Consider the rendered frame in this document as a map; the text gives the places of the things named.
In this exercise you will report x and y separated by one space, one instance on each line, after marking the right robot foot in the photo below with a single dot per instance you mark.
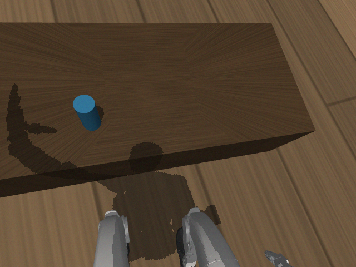
180 246

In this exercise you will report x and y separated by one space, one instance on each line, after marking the right robot hand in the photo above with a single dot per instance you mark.
277 259

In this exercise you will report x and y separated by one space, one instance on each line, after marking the can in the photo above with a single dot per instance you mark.
86 110

